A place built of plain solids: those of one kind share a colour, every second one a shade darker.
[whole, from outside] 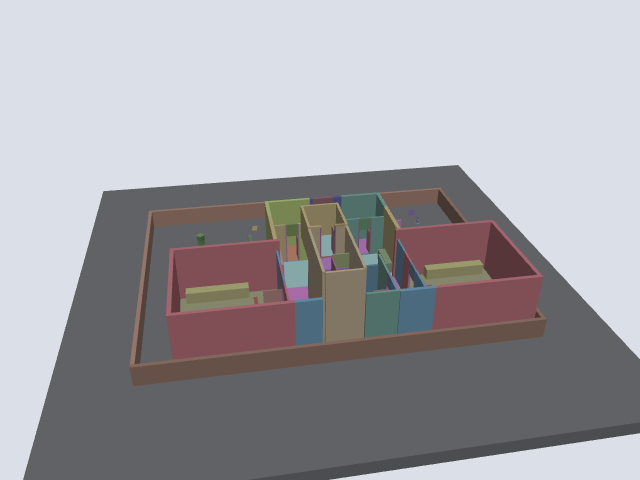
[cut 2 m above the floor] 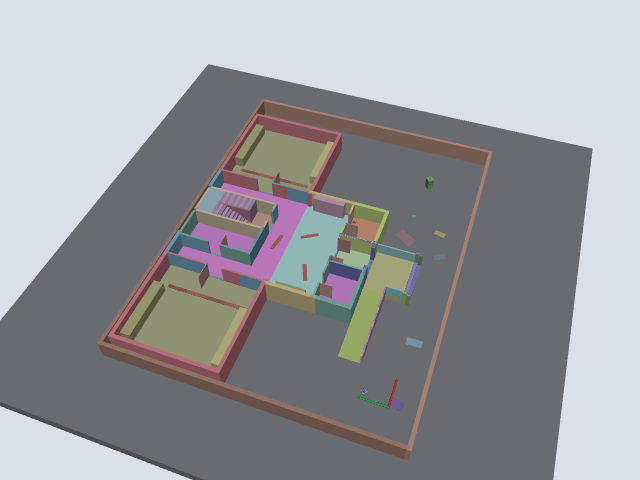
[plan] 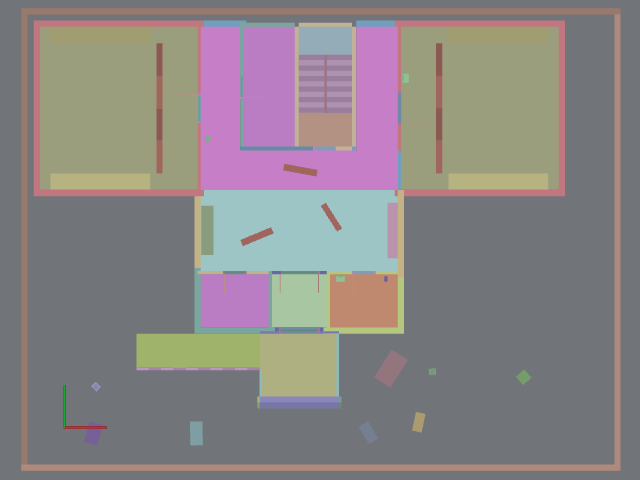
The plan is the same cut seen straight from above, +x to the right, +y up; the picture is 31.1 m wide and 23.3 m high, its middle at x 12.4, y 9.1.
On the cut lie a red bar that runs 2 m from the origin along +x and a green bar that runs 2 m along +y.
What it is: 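A lab wing's floor; a porch 3 risers up with a trolley ramp, a vestibule and a lobby with lockers and a wash trough; a corridor 1.91 m wide round three sides of a core with a switchback stairwell up 3.84 m; a lab on its west side and one on its east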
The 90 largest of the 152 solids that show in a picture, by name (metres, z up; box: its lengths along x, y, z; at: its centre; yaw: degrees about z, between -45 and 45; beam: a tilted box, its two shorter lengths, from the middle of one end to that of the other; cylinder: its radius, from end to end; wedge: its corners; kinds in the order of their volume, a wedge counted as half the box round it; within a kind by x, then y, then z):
{
 "wall_lab_1": {"box": [0.31, 8.53, 4.99], "at": [-1.34, 15.49, 2.45]},
 "wall_lab_2": {"box": [8.26, 0.31, 4.99], "at": [2.64, 11.38, 2.45]},
 "wall_lab_3": {"box": [8.26, 0.31, 4.99], "at": [2.64, 19.6, 2.45]},
 "wall_lab_4": {"box": [0.16, 3.49, 4.15], "at": [6.54, 13.12, 2.03]},
 "wall_lab_5": {"box": [0.16, 3.49, 4.15], "at": [6.54, 17.86, 2.03]},
 "wall_lab_6": {"box": [0.16, 3.42, 4.15], "at": [16.26, 13.09, 2.03]},
 "wall_lab_7": {"box": [0.16, 3.42, 4.15], "at": [16.26, 17.89, 2.03]},
 "wall_lab_8": {"box": [8.26, 0.31, 4.99], "at": [20.16, 11.38, 2.45]},
 "wall_lab_9": {"box": [8.26, 0.31, 4.99], "at": [20.16, 19.6, 2.45]},
 "wall_lab_10": {"box": [0.31, 8.53, 4.99], "at": [24.14, 15.49, 2.45]},
 "floor_lab_1": {"box": [7.65, 7.92, 0.55], "at": [2.64, 15.49, 0.22]},
 "floor_lab_2": {"box": [7.65, 7.92, 0.55], "at": [20.16, 15.49, 0.22]},
 "far_1": {"box": [0.3, 21.85, 1.65], "at": [-1.95, 9.12, 0.78]},
 "far_2": {"box": [29.09, 0.3, 1.65], "at": [12.45, -1.95, 0.78]},
 "far_3": {"box": [29.09, 0.3, 1.65], "at": [12.45, 20.2, 0.78]},
 "far_4": {"box": [0.3, 21.85, 1.65], "at": [26.84, 9.12, 0.78]},
 "floor_ring_1": {"box": [1.91, 6.01, 0.55], "at": [7.57, 16.44, 0.22]},
 "floor_ring_2": {"box": [9.56, 1.91, 0.55], "at": [11.4, 12.49, 0.22]},
 "floor_ring_3": {"box": [2.03, 6.01, 0.55], "at": [15.17, 16.44, 0.22]},
 "floor_lobby_1": {"box": [9.56, 3.94, 0.55], "at": [11.4, 9.57, 0.22]},
 "floor_lobby_2": {"box": [2.59, 3.2, 0.24], "at": [12.66, 11.84, 4.22]},
 "wall_store_1": {"box": [0.31, 3.19, 4.99], "at": [6.46, 6.15, 2.45]},
 "wall_store_2": {"box": [1.33, 0.16, 4.15], "at": [7.13, 7.52, 2.03]},
 "wall_store_3": {"box": [3.91, 0.31, 4.99], "at": [8.27, 4.71, 2.45]},
 "wall_store_4": {"box": [0.16, 2.56, 4.15], "at": [8.6, 14.76, 2.03]},
 "wall_store_5": {"box": [0.16, 2.56, 4.15], "at": [8.6, 18.32, 2.03]},
 "wall_store_6": {"box": [1.33, 0.16, 4.15], "at": [9.41, 7.52, 2.03]},
 "wall_store_7": {"box": [2.69, 0.2, 3.26], "at": [9.82, 13.54, 1.58]},
 "wall_store_8": {"box": [2.69, 0.2, 4.99], "at": [9.82, 19.55, 2.45]},
 "wall_store_9": {"box": [0.16, 2.89, 4.15], "at": [9.99, 6.15, 2.03]},
 "wall_shaft_1": {"box": [0.2, 5.81, 6.99], "at": [11.27, 16.54, 3.45]},
 "wall_shaft_2": {"box": [0.79, 0.2, 6.99], "at": [11.77, 13.54, 3.45]},
 "wall_shaft_3": {"box": [2.58, 0.2, 6.99], "at": [12.66, 19.55, 3.45]},
 "wall_shaft_4": {"box": [0.79, 0.2, 6.99], "at": [13.56, 13.54, 3.45]},
 "wall_shaft_5": {"box": [0.2, 5.81, 6.99], "at": [14.05, 16.54, 3.45]},
 "wall_lobby_1": {"box": [0.31, 4.24, 4.99], "at": [6.46, 9.41, 2.45]},
 "wall_lobby_2": {"box": [1.33, 0.16, 4.15], "at": [7.13, 7.52, 2.03]},
 "wall_lobby_3": {"box": [1.76, 0.16, 4.15], "at": [9.62, 7.52, 2.03]},
 "wall_lobby_4": {"box": [0.2, 3.6, 2.77], "at": [11.27, 11.84, 5.67]},
 "wall_lobby_5": {"box": [2.98, 0.2, 2.77], "at": [12.66, 10.14, 5.67]},
 "wall_lobby_6": {"box": [0.2, 3.6, 2.77], "at": [14.05, 11.84, 5.67]},
 "wall_lobby_7": {"box": [1.33, 0.16, 4.15], "at": [15.67, 7.52, 2.03]},
 "wall_lobby_8": {"box": [0.31, 4.24, 4.99], "at": [16.33, 9.41, 2.45]},
 "wall_ring_1": {"box": [0.16, 1.91, 4.15], "at": [6.54, 12.49, 2.03]},
 "wall_ring_2": {"box": [0.16, 3.49, 4.15], "at": [6.54, 17.86, 2.03]},
 "wall_ring_3": {"box": [2.52, 0.31, 4.99], "at": [7.57, 19.6, 2.45]},
 "wall_ring_4": {"box": [0.16, 2.56, 4.15], "at": [8.6, 18.32, 2.03]},
 "wall_ring_5": {"box": [3.64, 0.2, 3.26], "at": [10.34, 13.54, 1.58]},
 "wall_ring_6": {"box": [0.99, 0.2, 3.26], "at": [13.66, 13.54, 1.58]},
 "wall_ring_7": {"box": [2.33, 0.31, 4.99], "at": [15.32, 19.6, 2.45]},
 "wall_ring_8": {"box": [0.16, 1.91, 4.15], "at": [16.26, 12.49, 2.03]},
 "block_lab_bench_1": {"box": [4.85, 0.79, 0.95], "at": [1.74, 11.93, 0.93]},
 "block_lab_bench_2": {"box": [4.85, 0.79, 0.95], "at": [1.74, 19.05, 0.93]},
 "block_lab_bench_3": {"box": [4.85, 0.79, 0.99], "at": [21.06, 11.93, 0.94]},
 "block_lab_bench_4": {"box": [4.85, 0.79, 0.99], "at": [21.06, 19.05, 0.94]},
 "wall_cloak_1": {"box": [0.16, 2.89, 4.15], "at": [12.8, 6.15, 2.03]},
 "wall_cloak_2": {"box": [1.33, 0.16, 4.15], "at": [13.39, 7.52, 2.03]},
 "wall_cloak_3": {"box": [3.91, 0.31, 4.99], "at": [14.53, 4.71, 2.45]},
 "wall_cloak_4": {"box": [1.33, 0.16, 4.15], "at": [15.67, 7.52, 2.03]},
 "wall_cloak_5": {"box": [0.31, 3.19, 4.99], "at": [16.33, 6.15, 2.45]},
 "tread_1": {"box": [1.23, 0.26, 1.99], "at": [11.99, 17.45, 0.94]},
 "tread_2": {"box": [1.23, 0.26, 2.15], "at": [11.99, 17.7, 1.02]},
 "tread_3": {"box": [1.23, 0.26, 2.31], "at": [11.99, 17.96, 1.1]},
 "tread_4": {"box": [1.23, 0.26, 4.23], "at": [13.34, 15.4, 2.07]},
 "tread_5": {"box": [1.23, 0.26, 4.07], "at": [13.34, 15.66, 1.99]},
 "tread_6": {"box": [1.23, 0.26, 3.91], "at": [13.34, 15.91, 1.91]},
 "tread_7": {"box": [1.23, 0.26, 3.75], "at": [13.34, 16.17, 1.83]},
 "tread_8": {"box": [1.23, 0.26, 3.59], "at": [13.34, 16.42, 1.75]},
 "tread_9": {"box": [1.23, 0.26, 3.43], "at": [13.34, 16.68, 1.67]},
 "tread_10": {"box": [1.23, 0.26, 3.27], "at": [13.34, 16.94, 1.59]},
 "tread_11": {"box": [1.23, 0.26, 3.11], "at": [13.34, 17.19, 1.51]},
 "tread_12": {"box": [1.23, 0.26, 2.95], "at": [13.34, 17.45, 1.43]},
 "tread_13": {"box": [1.23, 0.26, 2.79], "at": [13.34, 17.7, 1.35]},
 "tread_14": {"box": [1.23, 0.26, 2.63], "at": [13.34, 17.96, 1.27]},
 "floor_store_1": {"box": [3.3, 2.59, 0.55], "at": [8.27, 6.15, 0.22]},
 "floor_store_2": {"box": [2.5, 5.81, 0.55], "at": [9.93, 16.54, 0.22]},
 "floor_half_1": {"box": [2.59, 1.36, 2.47], "at": [12.66, 18.77, 1.19]},
 "floor_porch_1": {"box": [3.85, 3.06, 0.55], "at": [11.39, 3.03, 0.22]},
 "floor_cloak_1": {"box": [3.3, 2.59, 0.55], "at": [14.53, 6.15, 0.22]},
 "wall_vest_1": {"box": [0.16, 2.89, 4.15], "at": [9.99, 6.15, 2.03]},
 "wall_vest_2": {"box": [0.73, 0.31, 4.99], "at": [10.13, 4.71, 2.45]},
 "wall_vest_3": {"box": [0.73, 0.31, 4.99], "at": [12.66, 4.71, 2.45]},
 "floor_vest_1": {"box": [2.66, 2.59, 0.55], "at": [11.4, 6.15, 0.22]},
 "ramp_tramp_1": {"wedge": [[3.49, 2.89, -0.05], [3.49, 2.89, 0.0], [3.49, 4.55, -0.05], [3.49, 4.55, 0.0], [9.47, 2.89, -0.05], [9.47, 2.89, 0.5], [9.47, 4.55, -0.05], [9.47, 4.55, 0.5]]},
 "block_lockers_1": {"box": [0.5, 2.7, 1.9], "at": [15.93, 9.57, 1.4]},
 "floor_foot_1": {"box": [2.59, 1.64, 0.55], "at": [12.66, 14.46, 0.22]},
 "block_spine_1": {"box": [0.12, 2.84, 4.94], "at": [12.66, 16.68, 2.92]},
 "block_trough_1": {"box": [0.6, 2.4, 0.95], "at": [6.94, 9.57, 0.92]},
 "wallover_vest_1": {"box": [1.8, 0.31, 1.94], "at": [11.4, 4.71, 3.97]},
 "floor_head_1": {"box": [2.59, 1.64, 0.24], "at": [12.66, 14.46, 4.22]}
}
